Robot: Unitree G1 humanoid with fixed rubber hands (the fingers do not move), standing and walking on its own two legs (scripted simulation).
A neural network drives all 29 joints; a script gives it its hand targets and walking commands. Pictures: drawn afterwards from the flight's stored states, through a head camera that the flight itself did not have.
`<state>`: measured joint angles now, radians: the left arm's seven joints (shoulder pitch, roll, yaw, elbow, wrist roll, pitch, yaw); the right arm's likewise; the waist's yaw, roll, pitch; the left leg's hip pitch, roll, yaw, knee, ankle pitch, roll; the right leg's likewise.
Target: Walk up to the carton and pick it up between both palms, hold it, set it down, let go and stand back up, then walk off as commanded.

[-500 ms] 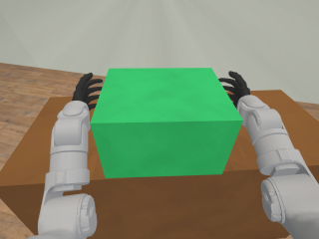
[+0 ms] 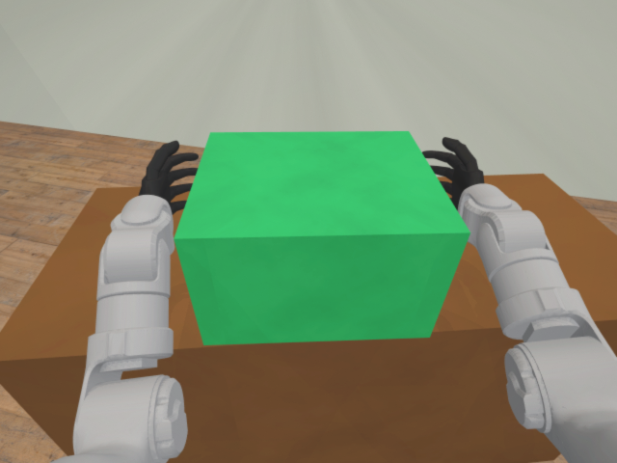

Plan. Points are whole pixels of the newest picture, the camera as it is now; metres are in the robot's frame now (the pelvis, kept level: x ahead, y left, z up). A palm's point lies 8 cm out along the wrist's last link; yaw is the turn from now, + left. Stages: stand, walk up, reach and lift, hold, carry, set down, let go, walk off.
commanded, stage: hold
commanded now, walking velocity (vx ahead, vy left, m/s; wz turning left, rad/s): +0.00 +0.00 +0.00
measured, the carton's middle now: (314, 229) +0.39 +0.00 +0.15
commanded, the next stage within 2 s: none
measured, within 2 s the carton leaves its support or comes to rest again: neither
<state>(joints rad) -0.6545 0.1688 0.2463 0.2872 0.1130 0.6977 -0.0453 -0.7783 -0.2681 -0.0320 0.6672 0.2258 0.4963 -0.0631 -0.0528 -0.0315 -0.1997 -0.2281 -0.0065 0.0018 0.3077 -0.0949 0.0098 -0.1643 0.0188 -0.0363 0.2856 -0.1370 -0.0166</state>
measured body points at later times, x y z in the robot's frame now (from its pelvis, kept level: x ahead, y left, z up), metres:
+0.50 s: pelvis +0.00 +0.00 +0.00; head -0.07 +0.02 +0.44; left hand +0.38 +0.20 +0.22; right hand +0.39 -0.20 +0.22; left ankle +0.04 +0.11 -0.75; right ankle +0.01 -0.11 -0.75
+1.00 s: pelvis +0.00 +0.00 +0.00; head -0.07 +0.02 +0.44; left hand +0.38 +0.20 +0.22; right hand +0.39 -0.20 +0.22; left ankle +0.04 +0.11 -0.75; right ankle +0.01 -0.11 -0.75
